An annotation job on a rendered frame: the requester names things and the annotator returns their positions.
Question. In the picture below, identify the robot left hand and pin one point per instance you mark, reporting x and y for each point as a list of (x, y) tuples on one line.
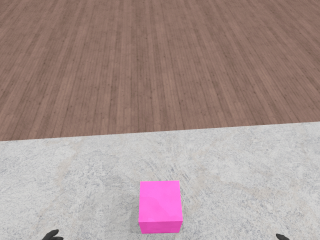
[(51, 235)]

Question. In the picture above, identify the carton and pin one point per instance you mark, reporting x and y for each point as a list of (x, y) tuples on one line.
[(160, 207)]

